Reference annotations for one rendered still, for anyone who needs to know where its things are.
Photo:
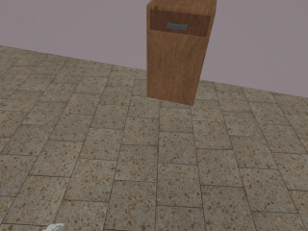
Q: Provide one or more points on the cabinet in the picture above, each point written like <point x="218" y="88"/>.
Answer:
<point x="174" y="61"/>

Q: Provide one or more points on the handle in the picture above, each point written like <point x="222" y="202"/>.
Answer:
<point x="177" y="26"/>

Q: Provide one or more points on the drawer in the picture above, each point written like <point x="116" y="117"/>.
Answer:
<point x="198" y="24"/>

